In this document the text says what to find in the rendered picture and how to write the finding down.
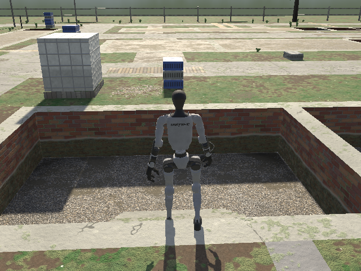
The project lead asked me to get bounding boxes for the robot right hand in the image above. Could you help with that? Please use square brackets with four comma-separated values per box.
[200, 155, 212, 167]

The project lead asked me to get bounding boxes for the left robot upper arm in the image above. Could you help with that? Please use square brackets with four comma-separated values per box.
[154, 115, 168, 147]

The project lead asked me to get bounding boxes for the right robot upper arm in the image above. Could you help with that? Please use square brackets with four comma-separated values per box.
[191, 113, 207, 144]

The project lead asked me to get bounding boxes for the robot head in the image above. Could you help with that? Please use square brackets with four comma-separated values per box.
[170, 90, 189, 117]

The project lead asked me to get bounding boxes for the robot torso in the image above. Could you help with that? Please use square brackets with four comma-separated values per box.
[167, 111, 193, 169]

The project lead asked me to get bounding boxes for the robot left forearm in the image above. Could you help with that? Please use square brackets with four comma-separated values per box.
[148, 139, 160, 168]

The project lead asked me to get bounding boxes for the robot right forearm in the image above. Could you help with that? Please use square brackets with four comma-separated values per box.
[201, 135, 212, 157]

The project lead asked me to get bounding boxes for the robot left hand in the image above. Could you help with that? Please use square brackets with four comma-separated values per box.
[146, 166, 159, 182]

